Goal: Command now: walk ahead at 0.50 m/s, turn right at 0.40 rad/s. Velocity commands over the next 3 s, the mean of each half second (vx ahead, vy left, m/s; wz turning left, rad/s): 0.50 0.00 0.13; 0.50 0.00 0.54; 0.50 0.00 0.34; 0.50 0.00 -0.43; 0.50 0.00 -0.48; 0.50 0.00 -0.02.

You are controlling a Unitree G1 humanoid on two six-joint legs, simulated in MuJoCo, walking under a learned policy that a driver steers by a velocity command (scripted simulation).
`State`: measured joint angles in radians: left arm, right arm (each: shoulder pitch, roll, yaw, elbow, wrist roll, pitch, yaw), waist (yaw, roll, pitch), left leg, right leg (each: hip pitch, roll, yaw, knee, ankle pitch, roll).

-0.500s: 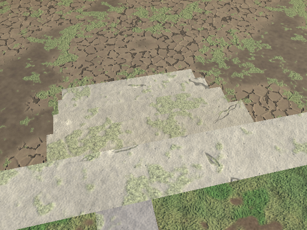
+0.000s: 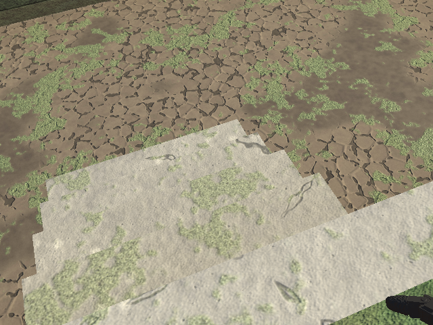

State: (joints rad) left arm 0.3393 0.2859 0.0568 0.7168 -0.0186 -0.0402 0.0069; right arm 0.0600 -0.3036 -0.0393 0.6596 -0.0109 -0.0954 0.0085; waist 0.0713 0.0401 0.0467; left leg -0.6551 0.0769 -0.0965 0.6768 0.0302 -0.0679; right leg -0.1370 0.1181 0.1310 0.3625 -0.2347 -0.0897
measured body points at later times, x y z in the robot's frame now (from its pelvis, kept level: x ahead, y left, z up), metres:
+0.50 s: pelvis +0.27 +0.06 +0.00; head +0.30 +0.07 +0.45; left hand +0.45 +0.32 -0.09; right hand +0.32 -0.22 -0.12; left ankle +0.23 +0.14 -0.75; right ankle +0.46 -0.10 -0.70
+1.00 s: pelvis +0.50 +0.07 -0.01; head +0.51 +0.07 +0.44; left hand +0.40 +0.35 -0.13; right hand +0.77 -0.12 -0.10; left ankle +0.52 +0.25 -0.67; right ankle +0.50 -0.06 -0.74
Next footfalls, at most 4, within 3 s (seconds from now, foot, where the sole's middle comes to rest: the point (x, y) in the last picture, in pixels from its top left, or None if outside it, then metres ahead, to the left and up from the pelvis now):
0.14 left None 0.27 0.14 -0.78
0.64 right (268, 301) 0.54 -0.05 -0.78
1.32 left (131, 276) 0.66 0.44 -0.95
1.92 right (166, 211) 1.05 0.39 -1.13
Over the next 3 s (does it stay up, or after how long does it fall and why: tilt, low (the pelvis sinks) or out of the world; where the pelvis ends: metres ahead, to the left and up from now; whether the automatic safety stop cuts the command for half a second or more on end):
stays up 1.46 0.54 -0.61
